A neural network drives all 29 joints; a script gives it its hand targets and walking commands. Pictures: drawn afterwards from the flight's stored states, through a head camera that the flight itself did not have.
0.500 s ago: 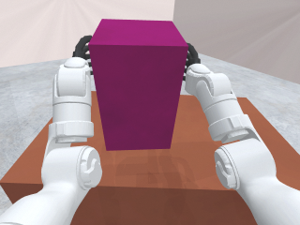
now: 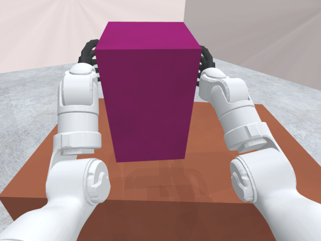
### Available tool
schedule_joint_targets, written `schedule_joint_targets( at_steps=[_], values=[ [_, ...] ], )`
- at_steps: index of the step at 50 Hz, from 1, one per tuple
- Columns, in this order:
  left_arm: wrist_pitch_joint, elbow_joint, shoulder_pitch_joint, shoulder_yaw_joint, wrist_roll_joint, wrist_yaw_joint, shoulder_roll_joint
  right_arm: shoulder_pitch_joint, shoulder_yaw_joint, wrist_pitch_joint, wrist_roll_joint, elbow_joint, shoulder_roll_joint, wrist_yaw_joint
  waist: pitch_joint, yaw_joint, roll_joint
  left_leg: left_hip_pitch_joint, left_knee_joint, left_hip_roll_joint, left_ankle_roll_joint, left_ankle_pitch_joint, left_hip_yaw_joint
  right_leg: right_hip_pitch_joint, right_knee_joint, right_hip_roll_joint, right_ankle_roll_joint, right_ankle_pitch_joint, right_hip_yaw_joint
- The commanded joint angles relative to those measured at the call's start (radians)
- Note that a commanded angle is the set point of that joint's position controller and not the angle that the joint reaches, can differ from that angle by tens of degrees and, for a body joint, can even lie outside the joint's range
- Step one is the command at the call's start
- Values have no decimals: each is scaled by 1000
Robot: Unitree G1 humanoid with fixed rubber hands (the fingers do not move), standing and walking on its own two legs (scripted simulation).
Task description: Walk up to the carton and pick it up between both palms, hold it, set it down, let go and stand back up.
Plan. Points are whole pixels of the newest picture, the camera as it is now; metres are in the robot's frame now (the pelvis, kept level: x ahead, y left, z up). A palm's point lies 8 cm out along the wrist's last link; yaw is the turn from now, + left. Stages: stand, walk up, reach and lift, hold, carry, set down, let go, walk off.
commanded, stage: hold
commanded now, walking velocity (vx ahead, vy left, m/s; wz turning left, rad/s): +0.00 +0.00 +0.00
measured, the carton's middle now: (148, 94) +0.37 +0.00 +0.27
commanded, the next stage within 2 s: set down in 0.20 s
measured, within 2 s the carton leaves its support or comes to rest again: neither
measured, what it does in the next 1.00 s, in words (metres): stands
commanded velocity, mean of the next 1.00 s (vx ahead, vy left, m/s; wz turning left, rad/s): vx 0.00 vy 0.00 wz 0.00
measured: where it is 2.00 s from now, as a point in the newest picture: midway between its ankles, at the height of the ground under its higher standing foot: outside the picture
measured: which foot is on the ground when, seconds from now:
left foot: down 0.00-1.00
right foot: down 0.00-1.00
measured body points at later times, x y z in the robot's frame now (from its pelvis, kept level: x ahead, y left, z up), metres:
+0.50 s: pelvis +0.01 +0.00 +0.00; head -0.09 +0.03 +0.44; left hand +0.39 +0.15 +0.38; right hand +0.38 -0.12 +0.36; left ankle +0.02 +0.12 -0.75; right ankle +0.00 -0.11 -0.75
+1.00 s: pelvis +0.00 +0.02 +0.00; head -0.05 +0.07 +0.44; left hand +0.42 +0.14 +0.29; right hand +0.38 -0.13 +0.25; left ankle +0.02 +0.12 -0.75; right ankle +0.00 -0.10 -0.75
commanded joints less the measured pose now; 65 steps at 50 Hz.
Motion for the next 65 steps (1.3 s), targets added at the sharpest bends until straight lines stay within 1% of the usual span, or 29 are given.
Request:
schedule_joint_targets(
  at_steps=[1,4,5,6,7,10,11,13,17,20,22,23,25,26,28,31,35,39,40,42,45,48,52,56,58,59,61,63,65],
  values=[
    [-44,-15,-627,-309,-196,-154,-598,-777,183,-64,147,-336,574,144,-249,3,44,-4,-58,-41,-28,120,29,76,-16,24,52,144,4],
    [-44,0,-621,-301,-194,-158,-590,-773,178,-61,143,-327,571,141,-242,-1,37,-5,-60,-42,-25,109,31,74,-19,22,54,147,6],
    [-45,-3,-621,-302,-194,-159,-591,-774,178,-62,145,-331,572,140,-246,-1,40,-5,-59,-42,-26,111,31,75,-18,21,54,153,6],
    [-45,-5,-625,-307,-194,-160,-593,-766,173,-60,144,-320,567,139,-239,-9,48,-3,-61,-41,-29,110,30,71,-18,21,52,151,7],
    [-45,2,-627,-301,-195,-162,-591,-775,174,-61,143,-329,570,139,-242,-4,45,-9,-60,-43,-27,104,31,73,-19,19,54,146,7],
    [-47,0,-629,-304,-198,-164,-592,-778,174,-62,144,-336,573,137,-251,-8,47,-11,-58,-45,-27,102,32,80,-17,17,57,155,8],
    [-63,-34,-703,-286,-207,-168,-550,-825,143,-69,136,-330,569,143,-239,-2,42,-20,-62,-55,-22,89,33,58,-17,14,62,117,2],
    [-85,-29,-744,-287,-213,-170,-540,-845,119,-91,111,-318,574,154,-264,-6,40,3,-61,-55,-18,85,34,43,-18,12,63,95,-6],
    [-152,8,-778,-274,-205,-176,-537,-876,81,-169,42,-300,579,163,-311,-12,41,39,-54,-55,-14,104,36,60,-14,5,65,123,-23],
    [-195,80,-730,-218,-153,-199,-485,-813,39,-223,-29,-210,558,162,-265,-27,25,70,-66,-57,-6,99,43,97,-21,-6,69,149,-36],
    [-202,151,-665,-148,-92,-228,-422,-725,-12,-241,-86,-111,525,160,-157,-36,13,62,-96,-56,6,51,55,110,-34,-17,70,120,-43],
    [-203,159,-641,-124,-67,-244,-398,-682,-31,-247,-105,-73,510,161,-115,-41,14,60,-108,-55,8,44,60,116,-39,-18,69,108,-47],
    [-193,172,-592,-99,-34,-275,-373,-632,-51,-257,-124,-52,483,163,-48,-50,22,65,-117,-52,6,54,64,126,-44,-20,65,107,-54],
    [-187,172,-576,-99,-27,-287,-373,-630,-52,-266,-127,-66,472,163,-38,-51,26,70,-114,-52,2,71,66,130,-44,-18,63,114,-58],
    [-181,154,-550,-110,-22,-304,-386,-648,-35,-293,-125,-127,464,162,-55,-48,25,92,-92,-51,-6,150,70,145,-39,-10,61,163,-70],
    [-183,105,-519,-156,-29,-308,-419,-672,12,-346,-112,-234,465,158,-101,-47,34,149,-44,-53,-24,300,74,161,-28,7,57,252,-91],
    [-214,-6,-520,-275,-75,-276,-499,-697,83,-427,-100,-378,499,161,-203,-62,51,220,8,-49,-42,444,67,159,-15,26,48,321,-115],
    [-249,-81,-521,-393,-125,-228,-585,-693,136,-488,-104,-470,521,167,-308,-89,72,301,37,-44,-56,496,51,140,-15,28,45,346,-125],
    [-255,-86,-513,-402,-122,-219,-590,-665,137,-495,-113,-457,522,168,-304,-98,80,314,37,-42,-59,490,49,136,-16,24,47,344,-126],
    [-260,-83,-493,-399,-107,-210,-585,-616,131,-507,-133,-429,515,173,-288,-102,85,321,23,-41,-56,446,51,132,-21,16,50,319,-128],
    [-261,-78,-469,-372,-74,-205,-559,-557,120,-518,-161,-379,507,185,-240,-85,92,292,-8,-40,-49,365,61,130,-24,4,54,265,-132],
    [-257,-36,-456,-332,-46,-202,-541,-562,106,-537,-185,-350,505,203,-191,-52,81,246,-43,-38,-33,265,72,117,-31,-4,55,183,-135],
    [-271,11,-455,-294,-31,-187,-537,-618,105,-579,-213,-373,525,225,-207,3,51,213,-64,-38,-8,198,88,108,-34,-8,56,134,-136],
    [-294,74,-463,-254,-25,-181,-530,-642,90,-603,-256,-362,551,236,-199,23,-9,181,-91,-40,24,105,107,110,-42,-12,62,103,-131],
    [-299,103,-454,-233,-20,-184,-522,-627,74,-607,-279,-343,557,238,-181,22,-33,166,-106,-39,37,60,113,112,-48,-15,66,92,-128],
    [-301,120,-451,-218,-15,-188,-514,-613,61,-604,-293,-324,557,237,-155,17,-48,156,-117,-40,44,33,117,115,-53,-17,69,80,-126],
    [-306,146,-451,-201,-10,-198,-508,-579,26,-602,-321,-290,555,235,-124,-2,-60,143,-134,-39,49,-14,123,109,-61,-21,71,58,-126],
    [-310,163,-443,-192,-5,-208,-505,-539,-5,-599,-341,-259,551,231,-90,-21,-55,143,-142,-38,45,-24,125,104,-67,-21,71,52,-129],
    [-315,168,-439,-194,2,-217,-507,-498,-32,-598,-354,-228,542,226,-67,-43,-33,162,-138,-36,31,-4,124,91,-70,-21,71,55,-134]
  ],
)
